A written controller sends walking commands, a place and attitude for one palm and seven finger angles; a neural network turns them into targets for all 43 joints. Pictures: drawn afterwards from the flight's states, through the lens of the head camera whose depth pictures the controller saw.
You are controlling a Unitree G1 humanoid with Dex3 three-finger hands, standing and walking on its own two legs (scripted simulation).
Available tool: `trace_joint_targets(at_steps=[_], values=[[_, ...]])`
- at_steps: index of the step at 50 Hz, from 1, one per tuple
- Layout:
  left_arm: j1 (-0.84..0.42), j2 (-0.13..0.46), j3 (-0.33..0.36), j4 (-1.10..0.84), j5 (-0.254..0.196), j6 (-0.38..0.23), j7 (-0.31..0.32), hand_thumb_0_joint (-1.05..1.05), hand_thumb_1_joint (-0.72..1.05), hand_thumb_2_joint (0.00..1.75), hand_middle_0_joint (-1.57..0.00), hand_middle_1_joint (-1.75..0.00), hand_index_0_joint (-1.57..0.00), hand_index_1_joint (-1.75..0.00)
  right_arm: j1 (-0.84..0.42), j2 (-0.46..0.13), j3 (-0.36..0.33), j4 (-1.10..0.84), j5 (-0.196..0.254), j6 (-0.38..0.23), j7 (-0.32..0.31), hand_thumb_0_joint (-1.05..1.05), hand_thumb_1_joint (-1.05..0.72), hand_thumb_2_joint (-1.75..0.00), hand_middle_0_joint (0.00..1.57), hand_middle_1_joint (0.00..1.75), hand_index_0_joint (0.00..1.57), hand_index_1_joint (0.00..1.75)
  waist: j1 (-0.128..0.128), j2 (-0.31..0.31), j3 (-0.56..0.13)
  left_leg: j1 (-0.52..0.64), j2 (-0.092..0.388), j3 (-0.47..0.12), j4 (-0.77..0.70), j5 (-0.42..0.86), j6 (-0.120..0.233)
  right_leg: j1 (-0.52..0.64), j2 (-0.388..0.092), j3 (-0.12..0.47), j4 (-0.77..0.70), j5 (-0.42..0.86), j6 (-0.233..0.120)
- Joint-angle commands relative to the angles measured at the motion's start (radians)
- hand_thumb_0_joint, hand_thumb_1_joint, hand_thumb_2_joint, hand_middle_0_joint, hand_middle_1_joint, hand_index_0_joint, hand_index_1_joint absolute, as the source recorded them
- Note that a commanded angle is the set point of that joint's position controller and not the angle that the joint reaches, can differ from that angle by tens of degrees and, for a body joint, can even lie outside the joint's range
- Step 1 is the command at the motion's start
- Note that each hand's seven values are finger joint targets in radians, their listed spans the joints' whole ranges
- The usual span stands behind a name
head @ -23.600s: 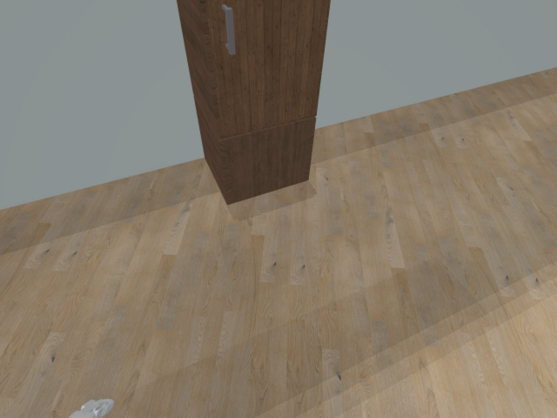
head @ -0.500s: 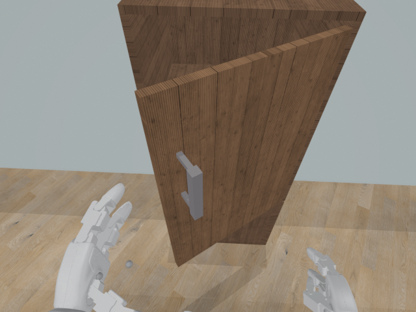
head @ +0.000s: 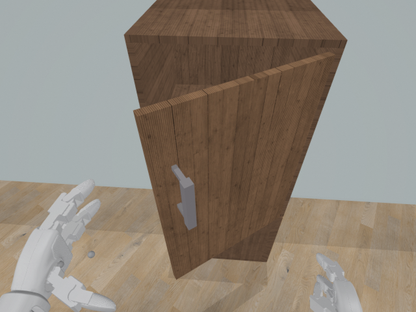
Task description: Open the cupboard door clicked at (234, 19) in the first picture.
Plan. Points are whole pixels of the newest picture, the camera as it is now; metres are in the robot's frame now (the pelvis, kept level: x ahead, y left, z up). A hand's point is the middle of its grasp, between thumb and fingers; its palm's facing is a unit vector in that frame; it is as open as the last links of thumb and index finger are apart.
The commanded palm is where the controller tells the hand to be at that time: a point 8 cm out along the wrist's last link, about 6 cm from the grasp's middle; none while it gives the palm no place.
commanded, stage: draw the hand back to the body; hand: left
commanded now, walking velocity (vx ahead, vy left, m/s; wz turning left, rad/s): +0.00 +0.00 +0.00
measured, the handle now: (183, 198) +0.30 +0.08 +0.09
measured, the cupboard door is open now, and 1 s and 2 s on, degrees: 36 36 36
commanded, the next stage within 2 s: step back with the hand held close in 1.04 s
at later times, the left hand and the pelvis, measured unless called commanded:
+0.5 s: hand (44, 209) +0.21 +0.26 +0.17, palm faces +0.35 -0.85 -0.38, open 11.0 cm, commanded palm +0.16 +0.31 +0.19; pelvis +0.02 +0.03 +0.03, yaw -1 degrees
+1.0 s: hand (36, 208) +0.20 +0.27 +0.19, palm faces +0.40 -0.83 -0.38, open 7.5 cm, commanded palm +0.15 +0.31 +0.21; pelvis +0.01 +0.02 +0.04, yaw -1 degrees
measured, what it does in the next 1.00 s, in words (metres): stands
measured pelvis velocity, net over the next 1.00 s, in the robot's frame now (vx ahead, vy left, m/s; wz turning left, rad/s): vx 0.01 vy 0.02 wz -0.02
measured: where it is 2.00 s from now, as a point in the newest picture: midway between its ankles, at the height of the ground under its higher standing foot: outside the picture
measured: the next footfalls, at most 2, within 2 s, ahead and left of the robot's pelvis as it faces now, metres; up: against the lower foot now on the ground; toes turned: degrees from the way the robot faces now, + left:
none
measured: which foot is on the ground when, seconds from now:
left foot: down 0.00-1.00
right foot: down 0.00-1.00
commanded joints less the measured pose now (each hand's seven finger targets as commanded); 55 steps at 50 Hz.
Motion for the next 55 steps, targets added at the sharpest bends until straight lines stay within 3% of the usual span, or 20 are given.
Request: trace_joint_targets(at_steps=[1,3,6,10,13,15,18,24,28,30,33,36,39,42,45,49,55], values=[[-0.051,0.154,0.072,-0.302,0.141,-0.051,0.222,0.00,-0.22,0.42,-0.16,-0.30,-0.16,-0.30,-0.146,-0.057,-0.025,-0.181,-0.027,-0.046,-0.038,0.00,-0.90,-0.90,0.20,0.30,0.20,0.30,0.006,-0.028,0.081,0.094,0.023,-0.003,-0.169,0.115,-0.010,-0.032,-0.105,0.138,-0.304,0.046,0.019],[-0.010,0.124,0.046,-0.270,0.173,-0.041,0.259,0.00,-0.15,0.45,-0.16,-0.30,-0.16,-0.30,-0.146,-0.056,-0.023,-0.165,-0.027,-0.027,-0.033,0.00,-0.90,-0.90,0.20,0.30,0.20,0.30,0.006,-0.006,0.085,0.141,0.029,-0.002,-0.200,0.135,-0.004,-0.009,-0.095,0.105,-0.302,0.085,0.019],[-0.002,0.151,0.067,-0.276,0.201,-0.050,0.291,0.00,-0.05,0.50,-0.17,-0.30,-0.17,-0.30,-0.157,-0.062,-0.025,-0.148,-0.035,-0.017,-0.029,0.00,-0.90,-0.90,0.20,0.30,0.20,0.30,0.012,-0.015,0.022,0.197,0.035,-0.010,-0.260,0.177,-0.002,0.069,-0.085,0.071,-0.282,0.158,0.021],[-0.022,0.187,0.104,-0.274,0.220,-0.059,0.314,0.00,0.09,0.55,-0.17,-0.30,-0.17,-0.30,-0.174,-0.067,-0.026,-0.120,-0.038,-0.009,-0.026,0.00,-0.90,-0.90,0.20,0.30,0.20,0.30,0.015,-0.016,0.013,0.254,0.044,-0.016,-0.311,0.240,-0.001,0.125,-0.079,0.059,-0.295,0.228,0.021],[-0.059,0.172,0.091,-0.298,0.226,-0.065,0.320,0.00,0.20,0.60,-0.18,-0.30,-0.18,-0.30,-0.177,-0.067,-0.020,-0.108,-0.040,-0.011,-0.020,0.00,-0.90,-0.90,0.20,0.30,0.20,0.30,0.008,0.012,0.035,0.282,0.051,-0.031,-0.353,0.276,-0.010,0.143,-0.077,0.048,-0.301,0.245,0.021],[-0.101,0.195,0.109,-0.309,0.233,-0.068,0.326,0.00,0.27,0.63,-0.18,-0.30,-0.18,-0.30,-0.180,-0.075,-0.022,-0.097,-0.042,-0.015,-0.018,0.00,-0.90,-0.90,0.20,0.30,0.20,0.30,0.010,0.028,0.033,0.307,0.057,-0.038,-0.371,0.290,-0.014,0.160,-0.076,0.048,-0.314,0.248,0.019],[-0.089,0.189,0.129,-0.274,0.232,-0.065,0.328,0.00,0.37,0.68,-0.18,-0.30,-0.18,-0.30,-0.182,-0.071,-0.022,-0.084,-0.044,-0.012,-0.012,0.00,-0.90,-0.90,0.20,0.30,0.20,0.30,0.015,-0.011,0.052,0.319,0.063,-0.044,-0.398,0.343,-0.024,0.182,-0.072,0.041,-0.322,0.274,0.020],[-0.096,0.204,0.184,-0.259,0.230,-0.070,0.321,0.00,0.58,0.76,-0.19,-0.30,-0.19,-0.30,-0.180,-0.075,-0.031,-0.068,-0.048,-0.001,0.008,0.00,-0.90,-0.90,0.20,0.30,0.20,0.30,0.023,-0.006,0.030,0.365,0.077,-0.040,-0.421,0.486,-0.050,0.234,-0.071,0.039,-0.340,0.336,0.021],[-0.127,0.224,0.219,-0.264,0.228,-0.071,0.317,0.00,0.73,0.82,-0.19,-0.30,-0.19,-0.30,-0.180,-0.079,-0.037,-0.061,-0.050,0.011,0.017,0.00,-0.90,-0.90,0.20,0.30,0.20,0.30,0.022,0.016,0.021,0.385,0.083,-0.041,-0.429,0.551,-0.061,0.252,-0.069,0.038,-0.352,0.361,0.022],[-0.159,0.250,0.243,-0.275,0.231,-0.075,0.320,0.00,0.80,0.86,-0.20,-0.30,-0.20,-0.30,-0.183,-0.082,-0.039,-0.056,-0.049,0.010,0.017,0.00,-0.90,-0.90,0.20,0.30,0.20,0.30,0.023,0.067,0.015,0.399,0.086,-0.041,-0.434,0.560,-0.064,0.257,-0.069,0.039,-0.361,0.359,0.021],[-0.180,0.257,0.266,-0.261,0.223,-0.076,0.322,0.00,0.90,0.90,-0.20,-0.30,-0.20,-0.30,-0.184,-0.080,-0.042,-0.052,-0.048,0.014,0.018,0.00,-0.90,-0.90,0.20,0.30,0.20,0.30,0.019,0.044,0.020,0.402,0.084,-0.034,-0.443,0.522,-0.060,0.255,-0.067,0.040,-0.375,0.350,0.023],[-0.140,0.206,0.227,-0.205,0.220,-0.071,0.313,0.00,0.90,0.90,-0.20,-0.30,-0.20,-0.30,-0.184,-0.085,-0.045,-0.050,-0.048,0.022,0.022,0.00,-0.90,-0.90,0.20,0.30,0.20,0.30,0.016,0.016,0.048,0.393,0.084,-0.036,-0.456,0.504,-0.058,0.253,-0.068,0.037,-0.382,0.338,0.025],[-0.151,0.205,0.218,-0.202,0.220,-0.070,0.308,0.00,0.90,0.90,-0.20,-0.30,-0.20,-0.30,-0.194,-0.089,-0.050,-0.055,-0.046,0.033,0.024,0.00,-0.90,-0.90,0.20,0.30,0.20,0.30,0.015,-0.009,0.066,0.375,0.078,-0.026,-0.465,0.417,-0.045,0.251,-0.065,0.042,-0.395,0.315,0.026],[-0.166,0.234,0.237,-0.239,0.223,-0.081,0.313,0.00,0.90,0.90,-0.20,-0.30,-0.20,-0.30,-0.197,-0.089,-0.050,-0.056,-0.046,0.029,0.022,0.00,-0.90,-0.90,0.20,0.30,0.20,0.30,0.019,0.028,0.035,0.376,0.074,-0.030,-0.473,0.392,-0.042,0.275,-0.068,0.046,-0.395,0.311,0.023],[-0.184,0.263,0.257,-0.251,0.225,-0.086,0.320,0.00,0.90,0.90,-0.20,-0.30,-0.20,-0.30,-0.207,-0.089,-0.047,-0.053,-0.045,0.022,0.013,0.00,-0.90,-0.90,0.20,0.30,0.20,0.30,0.023,0.023,0.044,0.362,0.068,-0.025,-0.479,0.327,-0.031,0.279,-0.067,0.048,-0.405,0.289,0.023],[-0.176,0.247,0.247,-0.245,0.221,-0.089,0.322,0.00,0.90,0.90,-0.20,-0.30,-0.20,-0.30,-0.210,-0.077,-0.043,-0.046,-0.042,0.013,0.009,0.00,-0.90,-0.90,0.20,0.30,0.20,0.30,0.018,0.039,0.068,0.358,0.058,-0.013,-0.476,0.288,-0.023,0.265,-0.069,0.056,-0.421,0.273,0.023],[-0.174,0.233,0.240,-0.188,0.220,-0.090,0.319,0.00,0.90,0.90,-0.20,-0.30,-0.20,-0.30,-0.214,-0.081,-0.047,-0.034,-0.043,0.009,0.009,0.00,-0.90,-0.90,0.20,0.30,0.20,0.30,0.018,0.006,0.108,0.353,0.052,0.000,-0.470,0.277,-0.013,0.250,-0.072,0.063,-0.440,0.263,0.024]])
